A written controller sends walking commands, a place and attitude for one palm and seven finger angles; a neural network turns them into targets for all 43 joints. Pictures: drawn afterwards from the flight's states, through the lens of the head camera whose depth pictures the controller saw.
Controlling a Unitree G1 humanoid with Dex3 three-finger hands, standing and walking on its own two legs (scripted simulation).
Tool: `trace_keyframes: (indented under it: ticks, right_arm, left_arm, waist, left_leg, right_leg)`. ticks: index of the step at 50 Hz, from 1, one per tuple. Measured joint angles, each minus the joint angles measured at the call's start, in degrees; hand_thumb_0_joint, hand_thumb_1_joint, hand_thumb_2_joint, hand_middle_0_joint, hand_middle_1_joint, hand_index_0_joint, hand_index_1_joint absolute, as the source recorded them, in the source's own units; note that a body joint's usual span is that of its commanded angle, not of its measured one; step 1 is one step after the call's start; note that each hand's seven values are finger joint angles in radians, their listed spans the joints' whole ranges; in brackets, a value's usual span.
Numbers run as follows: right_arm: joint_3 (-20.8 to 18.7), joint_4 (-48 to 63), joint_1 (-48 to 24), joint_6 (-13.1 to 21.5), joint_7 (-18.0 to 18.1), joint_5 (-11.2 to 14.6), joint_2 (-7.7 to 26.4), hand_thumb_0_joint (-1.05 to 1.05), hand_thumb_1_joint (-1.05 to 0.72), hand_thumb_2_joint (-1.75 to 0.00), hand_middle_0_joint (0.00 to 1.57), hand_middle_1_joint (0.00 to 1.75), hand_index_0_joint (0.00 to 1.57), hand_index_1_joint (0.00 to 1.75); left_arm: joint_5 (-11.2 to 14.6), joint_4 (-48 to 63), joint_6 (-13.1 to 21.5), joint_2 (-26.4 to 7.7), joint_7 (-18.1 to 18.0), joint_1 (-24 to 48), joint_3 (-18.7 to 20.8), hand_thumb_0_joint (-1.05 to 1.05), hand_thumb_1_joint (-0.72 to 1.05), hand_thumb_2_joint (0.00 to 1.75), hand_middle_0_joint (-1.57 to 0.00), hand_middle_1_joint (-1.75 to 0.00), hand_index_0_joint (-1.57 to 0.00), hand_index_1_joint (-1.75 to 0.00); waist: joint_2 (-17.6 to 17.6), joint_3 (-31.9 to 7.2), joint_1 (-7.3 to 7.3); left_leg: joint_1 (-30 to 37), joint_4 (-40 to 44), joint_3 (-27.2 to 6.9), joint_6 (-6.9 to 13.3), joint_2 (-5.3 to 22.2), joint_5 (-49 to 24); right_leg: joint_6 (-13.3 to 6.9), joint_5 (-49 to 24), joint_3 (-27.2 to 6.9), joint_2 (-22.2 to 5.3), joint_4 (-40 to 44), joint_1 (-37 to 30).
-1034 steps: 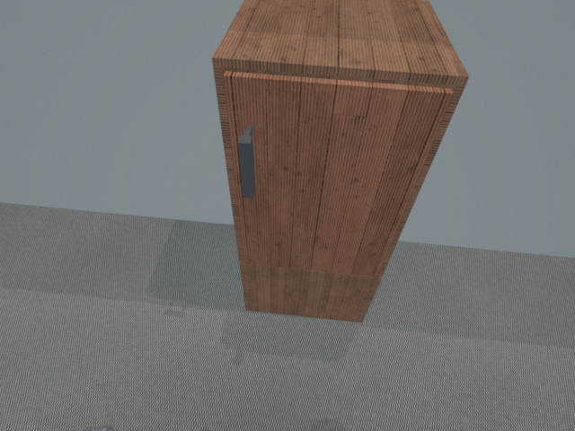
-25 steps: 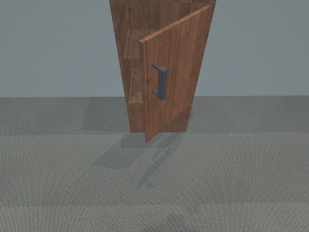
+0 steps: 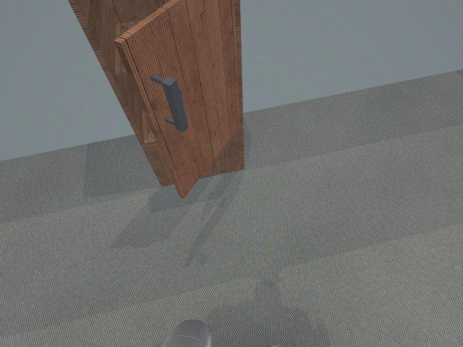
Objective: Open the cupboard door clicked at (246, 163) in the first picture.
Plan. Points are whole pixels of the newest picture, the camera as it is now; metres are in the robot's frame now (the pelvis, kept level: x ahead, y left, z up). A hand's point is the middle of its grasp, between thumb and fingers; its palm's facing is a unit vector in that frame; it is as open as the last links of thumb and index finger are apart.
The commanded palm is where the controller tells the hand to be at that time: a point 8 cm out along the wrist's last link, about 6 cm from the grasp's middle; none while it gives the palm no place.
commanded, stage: walk to a spot facing it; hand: left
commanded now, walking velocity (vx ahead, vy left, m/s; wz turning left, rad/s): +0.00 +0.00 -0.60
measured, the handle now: (169, 103) +0.61 +0.21 +0.02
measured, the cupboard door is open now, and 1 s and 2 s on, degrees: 46 46 46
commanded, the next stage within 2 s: none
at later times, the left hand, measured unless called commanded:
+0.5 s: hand (123, 333) +0.14 +0.25 -0.17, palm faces -0.20 -0.95 -0.23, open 7.4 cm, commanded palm none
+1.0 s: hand (193, 298) +0.21 +0.11 -0.15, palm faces -0.57 -0.79 -0.22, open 7.4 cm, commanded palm none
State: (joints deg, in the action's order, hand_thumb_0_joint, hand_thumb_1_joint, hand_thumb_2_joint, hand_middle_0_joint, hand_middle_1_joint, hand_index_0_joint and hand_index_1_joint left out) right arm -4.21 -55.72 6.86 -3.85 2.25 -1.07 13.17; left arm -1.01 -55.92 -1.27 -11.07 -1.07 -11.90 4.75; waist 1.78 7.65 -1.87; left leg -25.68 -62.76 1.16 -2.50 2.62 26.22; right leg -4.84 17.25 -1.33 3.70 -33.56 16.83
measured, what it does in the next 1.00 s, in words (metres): steps on the spot, turning right: left foot, then right foot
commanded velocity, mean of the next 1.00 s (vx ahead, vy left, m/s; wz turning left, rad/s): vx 0.07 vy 0.00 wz -0.60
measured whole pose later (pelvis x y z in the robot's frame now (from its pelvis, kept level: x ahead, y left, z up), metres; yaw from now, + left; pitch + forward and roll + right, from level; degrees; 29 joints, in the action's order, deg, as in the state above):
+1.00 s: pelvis +0.03 +0.01 +0.00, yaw -36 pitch +0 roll +0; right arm -3.4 -51.9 12.8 -2.7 0.4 -1.3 13.3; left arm -1.4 -52.4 -1.3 -11.3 0.5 -9.6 3.1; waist 0.0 5.0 0.6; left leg -24.6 -51.3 3.1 -4.1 3.7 25.3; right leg -2.5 14.6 -3.7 2.6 -29.7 15.5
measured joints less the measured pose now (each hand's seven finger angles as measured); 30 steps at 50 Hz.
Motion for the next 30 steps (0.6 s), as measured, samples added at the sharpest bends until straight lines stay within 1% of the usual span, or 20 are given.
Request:
trace_keyframes:
  ticks: [2,4,10,15,17,18,19,20,21,22,24,25,27,28,30]
  right_arm:
    - [0.03,1.09,-1.13,0.11,-0.12,0.00,0.06,0.00,-0.91,-0.90,0.20,0.30,0.20,0.30]
    - [0.13,2.03,-2.05,0.22,-0.14,0.04,0.01,0.00,-0.91,-0.90,0.20,0.30,0.20,0.30]
    - [0.56,3.84,-4.05,0.53,0.01,0.34,-0.57,0.00,-0.91,-0.90,0.20,0.30,0.20,0.30]
    - [1.01,5.11,-4.61,1.13,-0.01,0.80,-1.45,0.00,-0.91,-0.90,0.20,0.30,0.20,0.30]
    - [1.33,5.72,-4.28,1.64,0.01,0.97,-1.85,0.00,-0.90,-0.90,0.20,0.30,0.20,0.30]
    - [1.60,6.07,-3.79,2.11,0.02,1.02,-1.97,0.00,-0.90,-0.90,0.20,0.30,0.20,0.30]
    - [1.98,6.78,-2.73,2.73,-0.01,0.84,-1.53,0.00,-0.90,-0.90,0.20,0.30,0.20,0.30]
    - [2.03,6.88,-2.11,3.27,0.17,0.51,-1.62,0.00,-0.90,-0.90,0.20,0.30,0.20,0.30]
    - [2.33,6.88,-1.60,3.24,0.28,0.11,-2.02,0.00,-0.90,-0.90,0.20,0.30,0.20,0.30]
    - [2.74,6.83,-0.90,3.18,0.29,-0.33,-2.32,0.00,-0.90,-0.90,0.20,0.30,0.20,0.30]
    - [3.42,6.72,0.91,3.05,0.30,-0.79,-2.62,0.00,-0.90,-0.90,0.20,0.30,0.20,0.30]
    - [3.62,6.60,1.82,2.98,0.32,-0.88,-2.69,0.00,-0.90,-0.90,0.20,0.30,0.20,0.30]
    - [3.79,6.24,3.45,2.84,0.30,-0.93,-2.64,0.00,-0.90,-0.90,0.20,0.30,0.20,0.30]
    - [3.76,6.03,4.16,2.80,0.27,-0.94,-2.54,0.00,-0.90,-0.90,0.20,0.30,0.20,0.30]
    - [3.52,5.58,5.45,2.76,0.13,-0.97,-2.18,0.00,-0.90,-0.90,0.20,0.30,0.20,0.30]
  left_arm:
    - [0.06,0.19,0.04,0.21,-0.12,-0.51,-0.19,0.00,0.91,0.90,-0.20,-0.30,-0.20,-0.30]
    - [0.08,0.44,0.02,0.41,-0.12,-1.00,-0.33,0.00,0.90,0.90,-0.20,-0.30,-0.20,-0.30]
    - [-0.18,1.49,-0.12,0.58,0.19,-1.79,-0.42,0.00,0.90,0.90,-0.21,-0.30,-0.20,-0.30]
    - [-0.41,2.28,-0.49,-0.26,0.37,-1.81,-0.10,0.00,0.90,0.90,-0.21,-0.30,-0.20,-0.30]
    - [-0.33,2.43,-0.78,-0.90,0.37,-1.78,0.14,0.00,0.90,0.90,-0.21,-0.30,-0.20,-0.30]
    - [-0.19,2.47,-0.98,-1.26,0.35,-1.87,0.25,0.00,0.90,0.90,-0.21,-0.30,-0.20,-0.30]
    - [0.06,2.78,-1.23,-1.36,0.42,-2.31,0.29,0.00,0.90,0.90,-0.21,-0.30,-0.20,-0.30]
    - [0.19,2.70,-1.47,-1.90,0.60,-1.76,0.40,0.00,0.90,0.90,-0.21,-0.30,-0.20,-0.30]
    - [0.11,2.80,-1.68,-2.70,0.87,-0.98,0.63,0.00,0.90,0.90,-0.21,-0.30,-0.20,-0.30]
    - [-0.17,2.96,-1.75,-3.36,1.09,-0.35,0.89,0.00,0.90,0.90,-0.21,-0.30,-0.20,-0.30]
    - [-0.40,3.21,-1.71,-4.32,1.57,0.69,1.22,0.00,0.91,0.90,-0.20,-0.30,-0.20,-0.30]
    - [-0.32,3.42,-1.70,-4.66,1.83,1.10,1.30,0.00,0.91,0.90,-0.20,-0.30,-0.20,-0.30]
    - [-0.13,3.87,-1.75,-5.04,2.27,1.70,1.30,0.00,0.91,0.90,-0.20,-0.30,-0.20,-0.30]
    - [-0.06,4.02,-1.84,-5.11,2.45,1.95,1.24,0.00,0.91,0.90,-0.20,-0.30,-0.20,-0.30]
    - [0.02,4.12,-2.11,-5.05,2.78,2.55,1.01,0.00,0.91,0.90,-0.20,-0.30,-0.20,-0.30]
  waist:
    - [-0.27,-0.27,0.03]
    - [-0.50,-0.68,-0.01]
    - [-1.43,-1.49,-0.77]
    - [-2.72,-1.86,-1.42]
    - [-3.32,-2.17,-1.30]
    - [-3.47,-2.52,-1.03]
    - [-2.38,-3.51,-0.64]
    - [-2.55,-3.51,-0.26]
    - [-3.57,-2.87,-0.50]
    - [-4.18,-2.38,-0.79]
    - [-4.40,-1.82,-0.91]
    - [-4.31,-1.59,-0.90]
    - [-3.88,-1.20,-0.78]
    - [-3.58,-1.04,-0.61]
    - [-2.87,-0.77,-0.09]
  left_leg:
    - [-1.29,-1.38,-0.96,-0.48,-0.29,-1.93]
    - [-1.84,-0.94,-1.85,-0.85,-0.40,-3.12]
    - [-0.93,5.24,-3.47,-1.21,-0.87,-2.58]
    - [1.81,14.20,-3.59,-0.64,-2.11,-1.65]
    - [4.22,20.82,-3.59,-0.27,-2.70,-3.74]
    - [6.20,25.86,-3.46,0.00,-2.64,-6.26]
    - [8.37,31.51,-4.25,1.15,-1.32,-9.02]
    - [8.30,31.83,-4.22,1.84,-1.15,-9.78]
    - [8.17,30.52,-3.28,2.06,-1.34,-9.28]
    - [8.47,29.95,-2.35,2.06,-1.09,-8.71]
    - [9.71,30.88,-1.00,1.81,-0.10,-8.56]
    - [10.47,31.76,-0.36,1.68,0.41,-8.85]
    - [11.92,33.32,1.15,1.55,1.49,-9.40]
    - [12.51,33.83,1.97,1.44,2.04,-9.50]
    - [13.40,34.19,3.68,1.11,3.14,-9.28]
  right_leg:
    - [-0.09,-1.66,-1.45,0.53,2.64,-0.75]
    - [0.01,-2.89,-2.83,1.02,4.65,-1.33]
    - [0.43,-4.41,-6.81,2.21,6.87,-1.95]
    - [1.56,-4.30,-9.98,2.95,6.23,-1.29]
    - [2.32,-3.84,-11.22,3.34,5.15,-0.57]
    - [2.79,-3.27,-11.74,3.75,4.00,0.05]
    - [3.15,-2.24,-11.48,5.03,2.14,1.24]
    - [3.72,2.46,-10.23,4.79,-2.19,3.22]
    - [4.57,7.09,-8.27,3.68,-7.98,5.42]
    - [5.34,9.97,-6.35,2.82,-14.06,7.67]
    - [6.53,10.78,-3.20,1.16,-24.73,11.51]
    - [7.00,10.12,-1.97,0.16,-28.31,12.81]
    - [7.65,8.62,-0.08,-1.86,-31.28,14.08]
    - [7.84,8.07,0.68,-2.76,-30.86,14.11]
    - [7.93,7.39,2.03,-4.26,-26.75,13.00]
